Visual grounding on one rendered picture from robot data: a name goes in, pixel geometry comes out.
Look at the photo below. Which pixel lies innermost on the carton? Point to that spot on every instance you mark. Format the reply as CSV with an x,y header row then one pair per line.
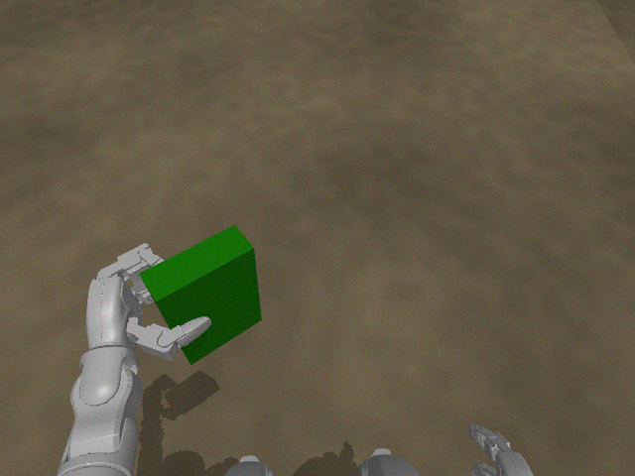
x,y
216,278

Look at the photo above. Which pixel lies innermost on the left robot arm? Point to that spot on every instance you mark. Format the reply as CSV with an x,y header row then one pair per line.
x,y
105,399

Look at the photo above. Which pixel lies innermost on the right robot hand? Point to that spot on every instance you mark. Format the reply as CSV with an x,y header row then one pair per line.
x,y
497,447

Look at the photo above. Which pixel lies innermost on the left robot hand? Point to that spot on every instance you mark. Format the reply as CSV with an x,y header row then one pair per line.
x,y
114,313

